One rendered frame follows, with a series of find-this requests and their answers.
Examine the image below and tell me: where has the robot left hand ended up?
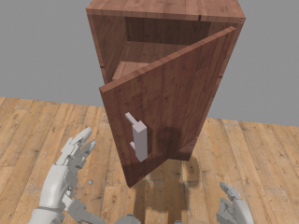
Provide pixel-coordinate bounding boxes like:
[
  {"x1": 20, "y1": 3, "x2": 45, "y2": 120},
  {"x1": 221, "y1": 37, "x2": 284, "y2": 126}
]
[{"x1": 39, "y1": 127, "x2": 106, "y2": 224}]

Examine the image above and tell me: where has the left robot forearm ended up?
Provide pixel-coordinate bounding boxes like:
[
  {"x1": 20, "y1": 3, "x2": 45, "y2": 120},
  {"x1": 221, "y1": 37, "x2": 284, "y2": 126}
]
[{"x1": 26, "y1": 206, "x2": 64, "y2": 224}]

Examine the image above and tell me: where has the robot right hand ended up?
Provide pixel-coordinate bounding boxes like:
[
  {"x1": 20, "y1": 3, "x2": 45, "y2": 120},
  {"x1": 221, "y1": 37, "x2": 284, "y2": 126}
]
[{"x1": 216, "y1": 181, "x2": 255, "y2": 224}]

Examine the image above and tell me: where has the handle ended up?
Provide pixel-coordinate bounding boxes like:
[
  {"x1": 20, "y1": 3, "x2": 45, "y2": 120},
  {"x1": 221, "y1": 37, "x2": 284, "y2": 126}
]
[{"x1": 125, "y1": 112, "x2": 148, "y2": 162}]

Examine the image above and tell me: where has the cupboard door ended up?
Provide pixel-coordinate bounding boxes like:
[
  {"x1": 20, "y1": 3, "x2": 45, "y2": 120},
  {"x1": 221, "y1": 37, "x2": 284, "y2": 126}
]
[{"x1": 99, "y1": 26, "x2": 236, "y2": 188}]

